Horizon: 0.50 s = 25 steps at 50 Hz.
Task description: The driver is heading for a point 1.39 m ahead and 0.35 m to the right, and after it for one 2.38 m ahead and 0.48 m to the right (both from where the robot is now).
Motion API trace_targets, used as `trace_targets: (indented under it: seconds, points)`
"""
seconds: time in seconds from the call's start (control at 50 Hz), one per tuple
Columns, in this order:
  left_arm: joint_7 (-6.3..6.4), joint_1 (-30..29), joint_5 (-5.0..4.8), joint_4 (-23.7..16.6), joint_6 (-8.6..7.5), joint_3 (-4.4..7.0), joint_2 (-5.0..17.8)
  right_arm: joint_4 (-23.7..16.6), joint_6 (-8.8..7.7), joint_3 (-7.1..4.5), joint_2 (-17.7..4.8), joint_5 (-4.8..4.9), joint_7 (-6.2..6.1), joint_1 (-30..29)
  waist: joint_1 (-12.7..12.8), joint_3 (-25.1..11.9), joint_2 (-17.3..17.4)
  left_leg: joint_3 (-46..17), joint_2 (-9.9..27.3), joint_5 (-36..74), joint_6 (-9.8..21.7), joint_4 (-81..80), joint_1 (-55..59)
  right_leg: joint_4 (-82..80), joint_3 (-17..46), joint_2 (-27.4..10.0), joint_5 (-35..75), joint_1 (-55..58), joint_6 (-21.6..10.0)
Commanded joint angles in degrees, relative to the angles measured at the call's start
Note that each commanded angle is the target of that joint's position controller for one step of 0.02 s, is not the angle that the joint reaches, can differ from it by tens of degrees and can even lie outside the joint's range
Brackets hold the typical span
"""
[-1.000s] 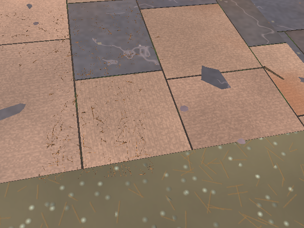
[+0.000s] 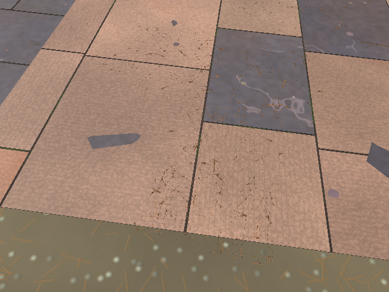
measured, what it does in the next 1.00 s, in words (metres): walks ahead, turning right: right foot, then left foot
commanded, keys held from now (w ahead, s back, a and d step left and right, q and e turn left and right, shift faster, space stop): w+e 0.70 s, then w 0.30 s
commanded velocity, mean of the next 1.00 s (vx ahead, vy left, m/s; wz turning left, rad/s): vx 0.48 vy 0.00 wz -0.44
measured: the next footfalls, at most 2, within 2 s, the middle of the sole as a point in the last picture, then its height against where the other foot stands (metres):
right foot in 0.30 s outside the picture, level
left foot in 0.78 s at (203, 260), level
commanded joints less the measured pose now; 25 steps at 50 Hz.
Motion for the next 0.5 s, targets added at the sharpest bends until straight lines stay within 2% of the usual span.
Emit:
trace_targets:
  seconds: [0.02,0.1,0.14,0.18,0.2,0.24,0.26,0.28,0.3,0.32,0.34,0.36,0.38,0.4,0.42,0.44,0.5]
  points:
    - [-0.32,-5.46,0.19,-4.69,-0.88,0.58,2.58,-2.94,-1.67,-2.21,-7.22,-0.53,-0.36,-1.01,-1.36,5.44,8.53,-7.04,14.17,10.83,6.97,-11.11,4.41,0.35,2.80,-1.89,8.56,-15.18,1.98]
    - [-1.14,-10.97,0.80,-7.37,-0.79,-0.56,0.76,-1.80,-1.71,-2.63,-8.89,-0.13,-0.65,-1.04,-2.71,7.50,7.64,0.76,13.12,15.17,6.50,-12.81,-0.15,-12.76,-1.97,-2.03,17.08,-9.51,3.03]
    - [-1.95,-14.72,0.81,-9.14,-1.05,-1.28,-0.35,-0.38,-1.51,-2.94,-10.00,0.36,-0.83,1.05,-4.13,8.99,6.62,2.50,14.45,16.80,6.50,-13.11,0.74,-18.01,-4.10,-1.99,18.00,-8.14,1.86]
    - [-2.82,-16.81,0.58,-10.63,-1.28,-1.48,-0.22,0.91,-1.00,-3.16,-10.76,0.94,-0.82,2.44,-4.33,9.52,6.33,3.84,15.77,21.20,6.20,-11.51,4.72,-21.89,-5.51,-1.55,15.78,-8.11,0.00]
    - [-3.21,-17.20,0.48,-11.29,-1.35,-1.37,0.24,1.29,-0.63,-3.27,-11.20,1.13,-0.84,2.48,-3.81,9.01,6.61,4.69,16.27,26.94,5.82,-9.51,6.88,-23.35,-6.48,-0.89,13.66,-7.43,-1.12]
    - [-3.52,-15.44,0.46,-12.02,-1.17,-0.50,2.22,1.41,0.13,-3.68,-13.01,1.17,-1.20,1.91,-1.38,4.91,9.08,6.41,16.73,50.14,4.64,-1.82,10.23,-23.98,-9.74,2.52,8.30,-1.61,-3.76]
    - [-3.40,-11.30,0.38,-11.45,-0.91,0.43,4.04,1.31,0.68,-3.87,-13.89,1.13,-1.52,1.66,1.24,1.30,10.53,7.11,16.54,60.77,3.96,5.07,11.19,-23.63,-11.05,4.75,5.59,3.97,-5.22]
    - [-3.04,-3.44,0.17,-9.79,-0.63,1.86,6.75,1.11,1.17,-3.92,-14.49,1.20,-1.74,1.12,5.69,-3.65,10.43,7.99,15.63,65.06,2.93,15.58,8.56,-25.07,-11.52,6.99,6.05,15.01,-7.09]
    - [-1.99,5.65,0.09,-7.90,-0.07,3.61,9.94,0.38,0.97,-3.63,-14.40,1.35,-2.03,0.81,10.67,-8.23,8.09,8.41,13.64,57.61,0.94,29.50,-2.12,-27.41,-7.42,6.47,7.90,31.68,-9.49]
    - [-0.79,10.29,0.32,-7.21,0.35,4.84,15.82,-2.56,-0.23,-1.38,-7.18,-0.40,-1.26,5.07,7.37,-14.95,-6.88,6.82,5.25,8.02,-2.76,52.87,-27.71,-27.72,19.67,-8.99,2.02,55.15,-17.98]
    - [-0.75,10.15,0.47,-8.67,-0.43,4.04,14.66,-3.32,-2.58,-0.26,-6.58,0.24,-0.45,4.62,7.03,-25.88,-6.52,-7.07,-2.22,-18.25,-2.92,64.29,-36.09,-38.58,46.16,-17.86,-7.63,60.82,-24.68]
    - [-0.84,8.63,0.99,-8.26,-0.92,2.98,10.87,-5.39,-3.74,-1.60,-10.97,2.63,0.22,-3.46,9.26,-18.25,-2.42,-10.74,1.18,-13.48,-1.95,65.28,-41.69,-42.58,39.26,-15.97,-8.67,55.54,-20.59]
    - [-0.77,5.39,0.74,-8.10,-1.26,2.48,9.36,-6.71,-4.41,-1.23,-10.74,3.05,0.26,-6.11,7.01,-9.70,0.19,-9.52,3.66,-8.20,-0.96,60.50,-42.04,-43.59,31.26,-13.68,-5.80,45.69,-18.25]
    - [-0.68,1.17,0.71,-8.75,-1.40,1.98,7.96,-6.34,-4.61,-1.25,-10.20,1.71,-0.18,-6.52,3.89,-4.81,4.05,-8.77,5.94,-5.03,-1.08,55.31,-39.58,-44.11,25.45,-11.01,-0.34,36.35,-16.50]
    - [-0.54,-1.78,1.33,-9.71,-1.54,1.50,6.47,-5.99,-4.15,-1.70,-10.58,0.65,-0.44,-5.49,1.51,-2.53,2.98,-8.80,7.42,-2.63,-1.50,51.99,-35.67,-45.30,21.19,-8.70,5.05,29.62,-15.81]
    - [-0.34,-3.48,1.82,-10.48,-1.55,1.35,6.09,-5.73,-3.34,-1.84,-10.64,0.27,-0.35,-4.16,-0.12,-1.75,1.20,-8.78,8.02,-1.26,-2.16,50.91,-32.84,-46.80,19.49,-7.42,7.66,25.06,-15.99]
    - [0.30,-3.34,1.31,-9.50,-2.06,1.53,6.67,-5.71,-1.63,-1.43,-9.05,-0.78,-0.54,-3.80,-1.14,-0.22,0.65,-6.71,8.06,1.73,-5.07,44.87,-31.04,-48.24,14.19,-5.60,15.19,17.36,-16.48]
